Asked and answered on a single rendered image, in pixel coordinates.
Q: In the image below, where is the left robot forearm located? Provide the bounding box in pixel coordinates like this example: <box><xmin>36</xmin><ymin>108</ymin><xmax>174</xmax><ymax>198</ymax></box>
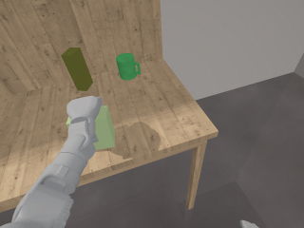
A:
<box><xmin>11</xmin><ymin>114</ymin><xmax>96</xmax><ymax>223</ymax></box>

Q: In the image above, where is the left robot hand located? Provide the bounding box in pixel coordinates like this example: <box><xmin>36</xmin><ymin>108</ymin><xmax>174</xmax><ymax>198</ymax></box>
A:
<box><xmin>66</xmin><ymin>96</ymin><xmax>103</xmax><ymax>143</ymax></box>

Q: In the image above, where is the sponge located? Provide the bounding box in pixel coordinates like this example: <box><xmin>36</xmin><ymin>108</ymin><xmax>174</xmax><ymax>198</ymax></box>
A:
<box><xmin>66</xmin><ymin>105</ymin><xmax>115</xmax><ymax>150</ymax></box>

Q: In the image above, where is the robot left upper arm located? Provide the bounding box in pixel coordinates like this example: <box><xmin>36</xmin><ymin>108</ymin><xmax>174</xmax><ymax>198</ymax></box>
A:
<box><xmin>0</xmin><ymin>184</ymin><xmax>74</xmax><ymax>228</ymax></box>

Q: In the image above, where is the table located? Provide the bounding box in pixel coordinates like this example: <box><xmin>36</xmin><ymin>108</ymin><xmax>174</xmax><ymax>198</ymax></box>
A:
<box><xmin>0</xmin><ymin>0</ymin><xmax>219</xmax><ymax>213</ymax></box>

